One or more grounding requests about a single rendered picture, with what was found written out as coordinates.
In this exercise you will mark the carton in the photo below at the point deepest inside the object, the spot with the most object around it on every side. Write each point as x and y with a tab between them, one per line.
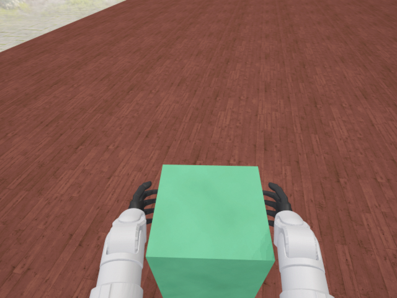
210	234

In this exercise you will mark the left robot hand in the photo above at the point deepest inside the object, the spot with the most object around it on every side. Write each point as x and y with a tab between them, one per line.
138	201

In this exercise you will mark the robot left forearm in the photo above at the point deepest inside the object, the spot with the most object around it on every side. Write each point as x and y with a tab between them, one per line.
122	258

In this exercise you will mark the robot right forearm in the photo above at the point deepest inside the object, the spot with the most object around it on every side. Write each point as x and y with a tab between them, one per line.
300	261

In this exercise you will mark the right robot hand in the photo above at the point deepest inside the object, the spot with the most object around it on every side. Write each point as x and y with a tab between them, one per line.
280	204

